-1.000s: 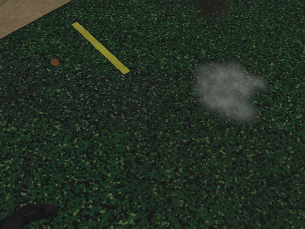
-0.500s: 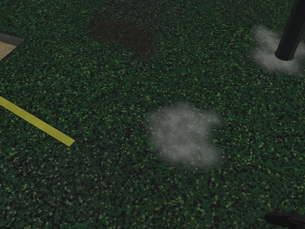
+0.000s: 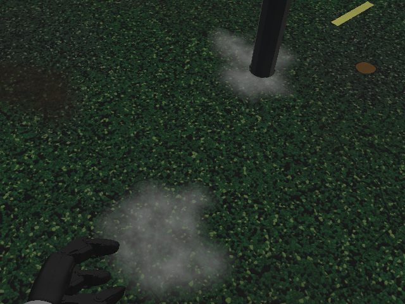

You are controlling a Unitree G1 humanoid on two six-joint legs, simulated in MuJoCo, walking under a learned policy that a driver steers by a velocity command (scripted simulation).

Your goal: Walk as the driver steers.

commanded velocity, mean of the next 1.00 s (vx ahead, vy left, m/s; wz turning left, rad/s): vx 0.99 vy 0.00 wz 0.71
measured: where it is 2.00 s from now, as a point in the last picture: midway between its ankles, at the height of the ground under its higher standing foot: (7, 55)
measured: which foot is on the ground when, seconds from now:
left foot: down 0.00-0.06, up 0.08-0.48, down 0.50-0.92, up 0.94-1.00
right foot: up 0.00-0.02, down 0.04-0.50, up 0.52-0.90, down 0.92-1.00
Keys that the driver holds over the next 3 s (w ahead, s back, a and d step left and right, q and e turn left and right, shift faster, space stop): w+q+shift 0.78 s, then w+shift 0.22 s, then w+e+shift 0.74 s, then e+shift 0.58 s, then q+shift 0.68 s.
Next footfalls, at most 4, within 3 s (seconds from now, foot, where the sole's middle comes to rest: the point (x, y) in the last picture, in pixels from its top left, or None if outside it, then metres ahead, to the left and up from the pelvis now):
0.04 right None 0.23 -0.08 -0.76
0.50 left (134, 252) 0.63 0.14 -0.76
0.92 right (117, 149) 1.08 0.20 -0.76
1.32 left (15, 132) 1.21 0.62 -0.76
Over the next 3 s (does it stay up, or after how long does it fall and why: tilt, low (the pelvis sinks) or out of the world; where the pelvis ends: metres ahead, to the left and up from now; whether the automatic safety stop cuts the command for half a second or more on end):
stays up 1.81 0.74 0.01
